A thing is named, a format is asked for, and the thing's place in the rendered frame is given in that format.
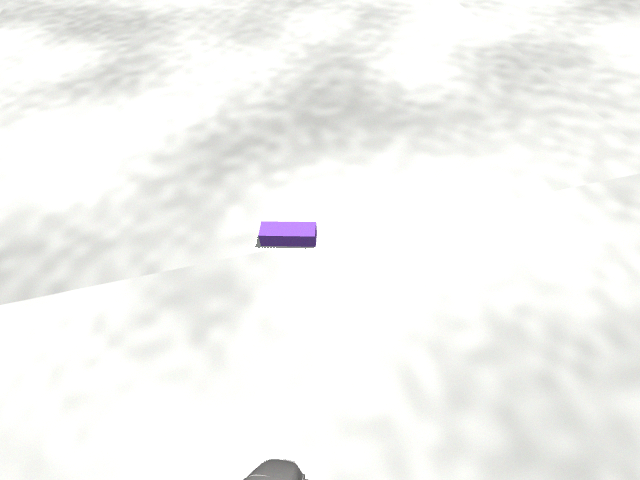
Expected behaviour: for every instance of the carton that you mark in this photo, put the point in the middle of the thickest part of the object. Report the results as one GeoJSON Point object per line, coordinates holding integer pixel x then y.
{"type": "Point", "coordinates": [297, 234]}

